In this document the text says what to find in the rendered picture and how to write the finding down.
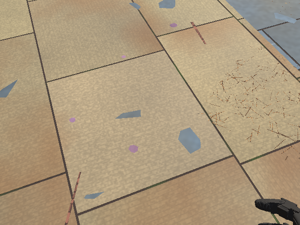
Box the robot right hand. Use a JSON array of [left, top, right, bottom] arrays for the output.
[[255, 198, 300, 225]]

